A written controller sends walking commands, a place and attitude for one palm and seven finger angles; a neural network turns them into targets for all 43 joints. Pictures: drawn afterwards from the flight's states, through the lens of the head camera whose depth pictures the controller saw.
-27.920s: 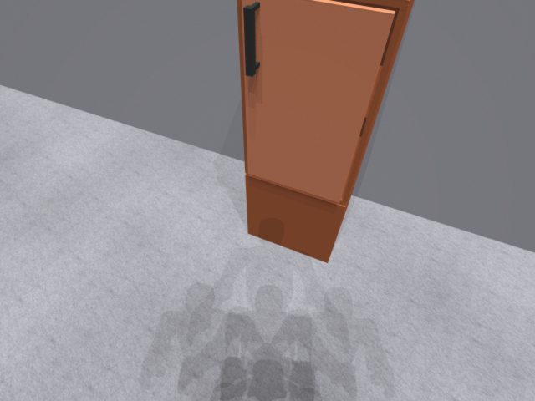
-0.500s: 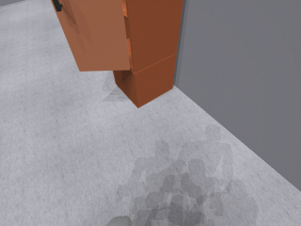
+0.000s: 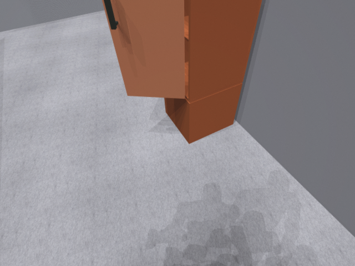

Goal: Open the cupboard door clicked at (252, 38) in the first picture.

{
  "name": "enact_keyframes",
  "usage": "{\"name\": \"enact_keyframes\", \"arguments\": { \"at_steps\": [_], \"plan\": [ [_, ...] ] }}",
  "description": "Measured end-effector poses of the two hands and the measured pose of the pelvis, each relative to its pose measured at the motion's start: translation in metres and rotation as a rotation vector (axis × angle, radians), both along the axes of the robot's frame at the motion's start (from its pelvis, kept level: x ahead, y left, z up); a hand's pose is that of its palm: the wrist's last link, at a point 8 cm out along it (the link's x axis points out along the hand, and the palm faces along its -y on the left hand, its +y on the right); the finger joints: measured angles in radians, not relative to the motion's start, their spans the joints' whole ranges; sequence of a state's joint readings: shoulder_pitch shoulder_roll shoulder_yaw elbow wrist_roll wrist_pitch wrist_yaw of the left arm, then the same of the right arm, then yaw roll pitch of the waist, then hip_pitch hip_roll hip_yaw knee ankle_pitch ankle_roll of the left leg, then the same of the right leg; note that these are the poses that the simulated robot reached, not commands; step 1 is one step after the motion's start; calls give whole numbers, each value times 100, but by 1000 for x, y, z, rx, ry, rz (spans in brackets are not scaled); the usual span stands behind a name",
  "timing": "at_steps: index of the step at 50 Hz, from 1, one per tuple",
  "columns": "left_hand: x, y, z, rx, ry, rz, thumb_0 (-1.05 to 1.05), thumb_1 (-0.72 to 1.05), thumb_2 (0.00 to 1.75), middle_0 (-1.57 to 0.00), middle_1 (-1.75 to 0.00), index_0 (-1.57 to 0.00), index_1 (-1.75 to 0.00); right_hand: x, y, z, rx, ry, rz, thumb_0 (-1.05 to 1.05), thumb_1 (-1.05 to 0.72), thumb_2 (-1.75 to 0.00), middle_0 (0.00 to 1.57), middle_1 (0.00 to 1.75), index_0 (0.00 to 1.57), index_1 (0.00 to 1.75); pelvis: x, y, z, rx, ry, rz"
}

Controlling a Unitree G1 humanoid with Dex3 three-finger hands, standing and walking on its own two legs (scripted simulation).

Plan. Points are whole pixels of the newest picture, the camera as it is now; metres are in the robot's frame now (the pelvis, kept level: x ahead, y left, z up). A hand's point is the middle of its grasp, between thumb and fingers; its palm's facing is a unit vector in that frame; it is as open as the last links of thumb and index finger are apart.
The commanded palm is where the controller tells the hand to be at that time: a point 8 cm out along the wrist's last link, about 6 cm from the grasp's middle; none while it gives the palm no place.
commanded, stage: take the last steps up to it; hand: left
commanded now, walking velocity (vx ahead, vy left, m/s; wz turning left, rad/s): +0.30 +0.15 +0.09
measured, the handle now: (110, 7) +1.02 +0.36 +0.16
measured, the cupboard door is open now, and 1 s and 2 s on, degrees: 55 55 55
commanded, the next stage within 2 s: come to a stop and stand still in 0.94 s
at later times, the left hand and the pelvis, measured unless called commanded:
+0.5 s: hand (81, 252) +0.18 +0.28 -0.16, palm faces +0.10 -0.97 -0.20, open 7.4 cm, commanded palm none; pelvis +0.17 +0.09 +0.01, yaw +1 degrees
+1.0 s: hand (94, 197) +0.33 +0.31 -0.17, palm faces +0.10 -0.98 -0.16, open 7.3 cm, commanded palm none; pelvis +0.37 +0.14 +0.01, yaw +1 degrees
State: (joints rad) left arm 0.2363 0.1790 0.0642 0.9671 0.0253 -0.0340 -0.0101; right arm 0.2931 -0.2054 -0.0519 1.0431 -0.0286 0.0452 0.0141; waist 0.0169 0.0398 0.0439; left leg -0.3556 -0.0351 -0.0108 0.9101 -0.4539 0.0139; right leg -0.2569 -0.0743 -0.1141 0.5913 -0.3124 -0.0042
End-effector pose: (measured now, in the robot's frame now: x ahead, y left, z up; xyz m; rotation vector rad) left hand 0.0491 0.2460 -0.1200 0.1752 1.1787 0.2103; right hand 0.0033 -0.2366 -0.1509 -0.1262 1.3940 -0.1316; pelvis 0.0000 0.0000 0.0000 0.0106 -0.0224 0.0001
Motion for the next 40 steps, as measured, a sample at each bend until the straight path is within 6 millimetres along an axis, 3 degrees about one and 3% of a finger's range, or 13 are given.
{"name": "enact_keyframes", "arguments": {
  "at_steps": [4,9,14,17,20,24,28,32,35,40],
  "plan": [
    [-13,-5,3,-27,82,38,1,91,90,-20,-30,-20,-30,34,-1,15,-6,-15,4,1,-91,-90,20,30,20,30,23,6,12,7,11,21],
    [-26,-3,0,-84,193,90,1,91,90,-20,-30,-20,-30,96,13,29,-18,-71,50,1,-91,-90,20,30,20,30,56,22,18,21,28,49],
    [-30,20,-17,-125,291,162,1,91,90,-20,-30,-21,-30,173,49,26,-38,-147,136,1,-91,-90,20,30,20,30,95,55,5,7,28,65],
    [-19,43,-33,-129,350,162,1,91,90,-20,-30,-21,-30,208,71,18,-63,-221,142,1,-91,-90,20,30,20,30,115,75,-9,-8,22,58],
    [19,64,-32,-103,334,133,1,91,90,-20,-30,-20,-30,220,90,19,-52,-228,116,1,-91,-90,20,30,20,30,132,83,-5,3,24,37],
    [97,83,-16,-67,208,84,1,91,90,-20,-30,-20,-30,221,99,21,-45,-188,66,0,-93,-89,20,30,20,30,158,91,6,12,32,24],
    [178,89,-1,-41,73,25,1,91,90,-19,-30,-20,-30,217,99,16,-21,-107,34,0,-94,-90,20,30,20,30,189,94,10,21,29,13],
    [247,85,1,-15,-33,-23,1,91,90,-19,-30,-20,-30,217,96,0,7,-19,-3,0,-92,-90,20,30,20,30,225,89,0,42,15,9],
    [274,80,1,-13,-63,-22,1,91,90,-19,-30,-20,-30,228,95,-5,16,38,-11,1,-92,-90,20,30,20,30,248,88,-2,20,7,13],
    [281,80,4,-30,25,12,0,93,90,-20,-30,-20,-30,282,101,13,7,12,-20,1,-91,-90,20,30,20,30,288,94,13,3,26,13]
  ]
}}
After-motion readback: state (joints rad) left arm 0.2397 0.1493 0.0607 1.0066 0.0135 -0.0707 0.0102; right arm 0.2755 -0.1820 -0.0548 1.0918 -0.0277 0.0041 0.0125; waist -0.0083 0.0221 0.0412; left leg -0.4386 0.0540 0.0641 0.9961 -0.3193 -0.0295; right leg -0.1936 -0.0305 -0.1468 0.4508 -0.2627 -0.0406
